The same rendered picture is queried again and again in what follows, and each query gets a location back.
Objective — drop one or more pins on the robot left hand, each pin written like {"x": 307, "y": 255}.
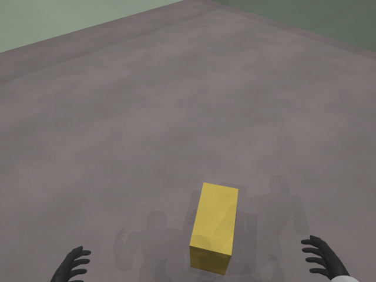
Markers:
{"x": 65, "y": 272}

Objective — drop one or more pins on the robot right hand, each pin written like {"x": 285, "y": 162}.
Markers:
{"x": 334, "y": 266}

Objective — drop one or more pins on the carton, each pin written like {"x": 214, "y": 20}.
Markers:
{"x": 212, "y": 237}

